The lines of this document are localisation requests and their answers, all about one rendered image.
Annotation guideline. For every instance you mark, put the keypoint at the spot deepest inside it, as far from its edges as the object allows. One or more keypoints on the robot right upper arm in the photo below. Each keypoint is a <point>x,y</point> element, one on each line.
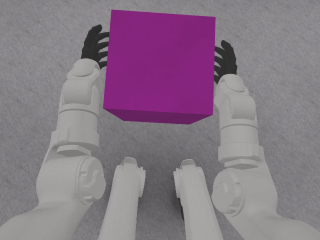
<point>249,202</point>

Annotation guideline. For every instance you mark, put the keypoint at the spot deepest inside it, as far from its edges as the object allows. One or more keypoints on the left robot forearm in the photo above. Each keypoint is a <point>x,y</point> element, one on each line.
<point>78,113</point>

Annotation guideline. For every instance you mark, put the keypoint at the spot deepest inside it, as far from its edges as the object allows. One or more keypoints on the left robot hand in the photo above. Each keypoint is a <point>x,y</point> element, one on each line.
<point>92,47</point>

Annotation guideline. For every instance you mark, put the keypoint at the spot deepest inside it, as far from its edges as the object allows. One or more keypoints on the robot left upper arm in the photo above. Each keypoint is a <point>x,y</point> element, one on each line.
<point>66,189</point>

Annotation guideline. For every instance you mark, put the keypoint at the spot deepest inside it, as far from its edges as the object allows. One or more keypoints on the robot left shin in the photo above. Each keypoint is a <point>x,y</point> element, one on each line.
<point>120,167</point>

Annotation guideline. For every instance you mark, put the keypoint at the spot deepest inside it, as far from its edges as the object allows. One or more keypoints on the carton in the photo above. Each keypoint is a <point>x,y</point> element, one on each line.
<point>160,67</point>

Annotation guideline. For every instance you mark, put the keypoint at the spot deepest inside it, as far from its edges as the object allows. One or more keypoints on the robot left thigh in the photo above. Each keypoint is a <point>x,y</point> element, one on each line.
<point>120,218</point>

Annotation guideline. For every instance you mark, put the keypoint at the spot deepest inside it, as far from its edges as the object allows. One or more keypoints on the right robot hand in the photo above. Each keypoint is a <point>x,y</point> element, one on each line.
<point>227,62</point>

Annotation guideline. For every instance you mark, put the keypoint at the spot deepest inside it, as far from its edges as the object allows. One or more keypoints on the right robot forearm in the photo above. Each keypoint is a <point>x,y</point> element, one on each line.
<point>239,142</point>

